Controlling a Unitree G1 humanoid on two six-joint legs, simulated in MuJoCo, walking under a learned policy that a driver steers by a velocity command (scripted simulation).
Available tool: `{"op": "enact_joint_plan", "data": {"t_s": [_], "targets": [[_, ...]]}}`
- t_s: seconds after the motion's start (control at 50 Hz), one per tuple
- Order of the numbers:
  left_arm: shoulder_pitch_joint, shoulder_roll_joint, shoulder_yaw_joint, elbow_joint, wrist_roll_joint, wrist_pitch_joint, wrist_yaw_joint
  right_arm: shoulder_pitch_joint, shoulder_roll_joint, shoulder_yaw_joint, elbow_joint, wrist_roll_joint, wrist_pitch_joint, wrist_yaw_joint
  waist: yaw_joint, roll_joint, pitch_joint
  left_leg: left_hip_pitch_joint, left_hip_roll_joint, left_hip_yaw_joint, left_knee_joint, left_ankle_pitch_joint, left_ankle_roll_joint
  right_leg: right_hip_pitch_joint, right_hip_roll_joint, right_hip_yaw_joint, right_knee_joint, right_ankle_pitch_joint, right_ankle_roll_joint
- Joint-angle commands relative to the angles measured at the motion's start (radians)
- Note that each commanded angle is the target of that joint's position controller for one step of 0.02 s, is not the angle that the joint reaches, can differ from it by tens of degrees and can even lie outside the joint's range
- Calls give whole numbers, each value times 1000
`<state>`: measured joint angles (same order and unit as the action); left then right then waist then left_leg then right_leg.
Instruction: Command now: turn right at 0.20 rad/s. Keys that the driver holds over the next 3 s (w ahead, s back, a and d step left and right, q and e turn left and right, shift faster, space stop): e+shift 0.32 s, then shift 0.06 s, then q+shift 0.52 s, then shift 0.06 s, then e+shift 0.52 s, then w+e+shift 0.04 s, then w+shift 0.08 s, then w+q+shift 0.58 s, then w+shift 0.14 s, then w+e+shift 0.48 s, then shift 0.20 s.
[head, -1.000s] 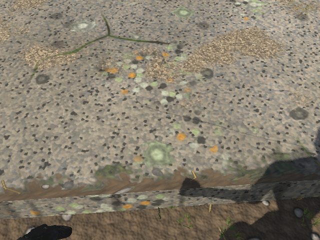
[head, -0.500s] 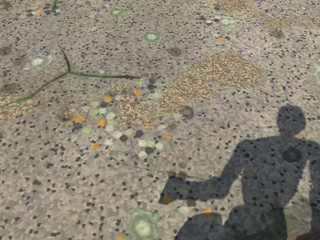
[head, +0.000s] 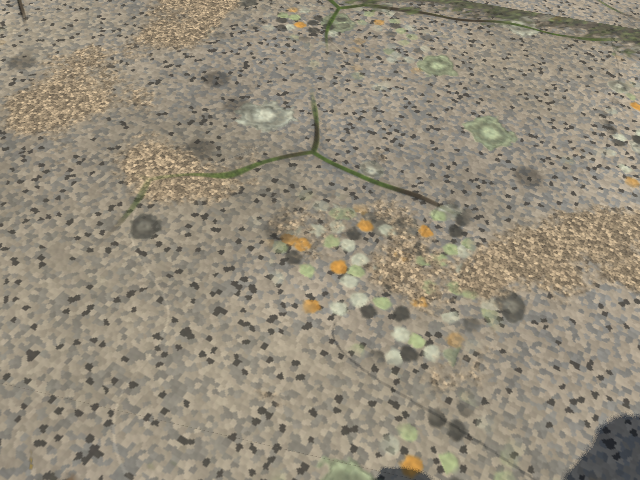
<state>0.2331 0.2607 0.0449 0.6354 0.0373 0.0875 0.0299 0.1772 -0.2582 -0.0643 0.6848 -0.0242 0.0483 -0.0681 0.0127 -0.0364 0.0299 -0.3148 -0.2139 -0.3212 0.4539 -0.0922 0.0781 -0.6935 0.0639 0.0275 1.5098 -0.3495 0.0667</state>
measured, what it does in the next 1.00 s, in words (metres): steps on the spot: right foot, then left foot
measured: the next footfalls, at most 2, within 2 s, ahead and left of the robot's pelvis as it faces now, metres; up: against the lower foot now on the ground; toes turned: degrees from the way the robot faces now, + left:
right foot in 0.20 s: +0.01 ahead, -0.14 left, +0.00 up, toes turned -4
left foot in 0.84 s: -0.01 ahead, +0.02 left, +0.00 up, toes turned -2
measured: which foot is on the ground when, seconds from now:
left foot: down 0.00-0.20, up 0.22-0.82, down 0.84-1.00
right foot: up 0.00-0.18, down 0.20-0.84, up 0.86-1.00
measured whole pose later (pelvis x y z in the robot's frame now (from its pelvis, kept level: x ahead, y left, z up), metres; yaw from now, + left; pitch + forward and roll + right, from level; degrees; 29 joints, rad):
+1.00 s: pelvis +0.01 -0.03 +0.00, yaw +5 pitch +1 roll -1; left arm 0.21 0.27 0.07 0.70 0.04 0.05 0.04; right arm 0.26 -0.26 -0.06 0.69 -0.01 0.04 -0.02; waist 0.01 -0.03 0.03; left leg -0.17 -0.13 -0.09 0.48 -0.32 0.12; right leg -0.57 0.02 0.00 1.39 -0.43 0.04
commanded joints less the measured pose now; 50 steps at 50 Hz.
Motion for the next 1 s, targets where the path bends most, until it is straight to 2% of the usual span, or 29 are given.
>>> {"op": "enact_joint_plan", "data": {"t_s": [0.02,0.06,0.1,0.14,0.16,0.18,0.2,0.22,0.24,0.26,0.28,0.32,0.38,0.44,0.48,0.52,0.56,0.62,0.74,0.78,0.82,0.84,0.86,0.88,0.9,0.92,0.94,0.96,1.0], "targets": [[10,43,7,-53,-9,0,-6,22,-61,-1,-37,-14,-9,1,-29,140,-69,51,296,-169,-165,-159,156,128,-33,30,-228,-27,-13],[21,48,10,-42,-21,-2,-17,-8,-84,-8,-39,-18,-7,1,-28,186,-48,24,295,-126,-204,-231,123,280,-43,15,-526,-76,-41],[31,76,22,-23,-42,-8,-17,54,-116,-25,-22,-15,-1,3,-65,194,-48,71,339,-127,-202,-168,130,371,-39,-16,-725,-126,-71],[67,61,25,4,-43,-18,-7,65,-120,-31,-17,-3,3,6,-46,119,-46,79,343,-90,-120,-67,122,453,-10,-61,-934,-65,-89],[57,47,26,15,-38,-25,0,75,-106,-30,-14,3,0,7,-45,73,-26,82,307,-42,-55,-40,101,462,22,-58,-1063,-33,-91],[26,54,28,7,-24,-35,1,102,-94,-32,-6,4,-8,9,-52,-1,-8,53,251,19,58,-127,58,471,10,38,-1154,22,-97],[37,102,40,-10,-19,-50,-2,127,-73,-34,-14,-3,-15,11,-58,-105,-41,-61,169,122,259,-288,-5,536,-145,269,-1180,143,-126],[107,208,66,-21,-11,-60,-10,13,-83,-41,-82,-7,-19,9,22,-252,-2,-284,58,300,494,-477,-76,516,-413,588,-1221,547,-301],[146,195,76,-9,-2,-64,-12,-8,-63,-38,-92,-22,-22,6,28,-173,-17,-283,106,257,758,-500,-106,470,-444,660,-1220,695,-407],[111,183,80,7,-10,-60,-8,-11,-42,-31,-80,-12,-23,10,5,-84,-7,-319,124,249,918,-433,-119,462,-376,545,-1186,670,-422],[68,170,81,4,-8,-52,-2,-12,-25,-25,-72,-8,-20,14,-18,-24,3,-341,140,249,979,-374,-129,449,-287,439,-1139,614,-378],[46,145,78,-12,-16,-44,6,-8,-7,-17,-67,-26,-12,30,-13,-25,-43,-415,130,273,1117,-302,-128,505,-199,396,-1076,631,-341],[121,127,73,10,-29,-54,9,-14,-19,-7,-76,-27,-9,50,12,-14,-83,-502,160,283,1064,-259,-124,647,-192,409,-1066,636,-304],[144,76,49,34,-27,-67,23,15,-28,1,-54,-18,6,55,15,-38,-118,-455,189,298,969,-254,-138,702,-195,360,-1080,728,-266],[154,34,26,58,-21,-74,31,40,-23,7,-23,-6,17,60,12,-58,-112,-373,205,297,812,-261,-152,694,-187,323,-1110,718,-228],[149,19,14,69,-8,-81,37,78,-8,11,20,8,27,61,12,-101,-99,-240,197,292,662,-271,-157,655,-182,264,-1137,748,-203],[93,36,16,51,4,-82,39,67,-24,7,30,22,31,55,4,-135,-73,-97,179,303,510,-310,-144,582,-179,205,-1142,790,-195],[99,89,36,41,3,-73,43,54,-63,-7,26,26,26,41,18,-104,-63,-53,159,340,440,-385,-116,596,-240,224,-1108,862,-235],[89,103,51,46,4,-69,55,33,-34,-12,-8,27,7,52,20,-27,-43,-84,171,349,332,-492,-69,647,-326,257,-1052,778,-313],[64,106,55,46,1,-71,55,59,-22,-12,-15,34,3,58,1,-37,-63,-27,164,359,239,-459,-53,631,-325,223,-1022,787,-302],[12,109,58,37,-13,-69,52,118,-15,-14,-9,32,-7,61,-49,-19,-87,109,141,363,3,-276,-29,569,-270,120,-913,729,-245],[1,103,59,30,-20,-74,45,133,-56,-27,-15,16,-18,56,-65,65,-99,220,194,218,-119,-143,5,454,-198,35,-724,536,-179],[43,41,45,-2,-2,-70,34,119,-167,-45,-52,6,-28,52,-14,269,-117,399,461,-135,-124,373,79,141,-66,-86,-470,-161,-83],[-57,45,37,-46,-2,-60,45,221,-216,-64,-40,3,-25,53,-101,316,-89,323,606,-305,-89,779,277,25,36,-43,-254,-349,-46],[-69,41,34,-41,6,-54,40,215,-185,-59,-37,9,-19,52,-76,140,-55,320,556,-234,-81,736,317,-16,-11,10,-69,-273,-26],[-65,50,32,-29,7,-55,26,138,-163,-49,-52,13,-13,44,-37,54,-18,278,498,-120,-62,662,292,-44,-38,20,-23,-171,-21],[-66,70,34,-18,4,-54,16,81,-136,-37,-67,8,-10,43,-5,12,-6,279,428,-47,-40,622,223,-61,-61,11,-51,-114,-20],[-49,79,35,-14,11,-48,5,75,-127,-32,-70,15,-12,40,0,27,-21,293,394,-19,-28,658,183,-56,-64,2,-48,-75,-15],[21,69,28,29,1,-35,-13,82,-96,-14,-56,14,-23,40,9,49,-81,297,363,63,-36,702,126,18,-62,-29,-44,-10,-10]]}}
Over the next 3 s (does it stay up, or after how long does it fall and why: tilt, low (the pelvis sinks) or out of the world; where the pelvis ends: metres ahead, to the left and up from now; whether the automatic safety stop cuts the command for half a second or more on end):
stays up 1.16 -0.17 0.15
